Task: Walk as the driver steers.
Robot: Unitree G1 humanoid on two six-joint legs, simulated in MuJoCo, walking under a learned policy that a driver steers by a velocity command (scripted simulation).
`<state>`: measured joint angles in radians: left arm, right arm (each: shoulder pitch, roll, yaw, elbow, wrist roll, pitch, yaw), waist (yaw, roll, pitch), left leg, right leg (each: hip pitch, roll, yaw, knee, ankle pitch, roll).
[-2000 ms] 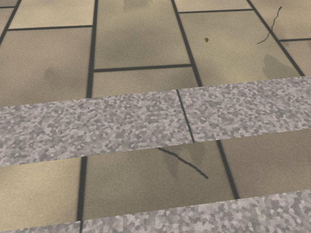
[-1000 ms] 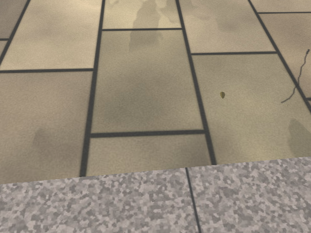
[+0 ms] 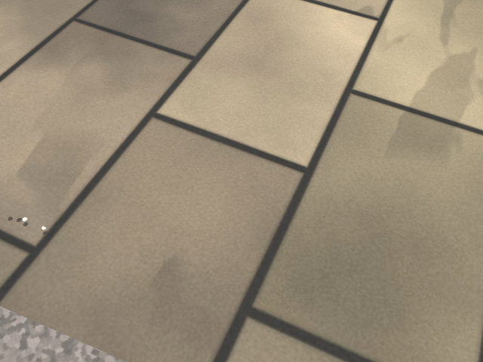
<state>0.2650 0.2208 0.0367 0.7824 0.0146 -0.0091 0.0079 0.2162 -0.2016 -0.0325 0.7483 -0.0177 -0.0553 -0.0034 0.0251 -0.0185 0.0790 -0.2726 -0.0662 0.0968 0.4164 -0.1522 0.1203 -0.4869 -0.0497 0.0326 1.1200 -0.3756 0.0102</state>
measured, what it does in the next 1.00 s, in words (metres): steps on the spot, turning right: right foot, then left foot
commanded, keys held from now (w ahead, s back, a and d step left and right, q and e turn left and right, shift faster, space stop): e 0.60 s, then no key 0.40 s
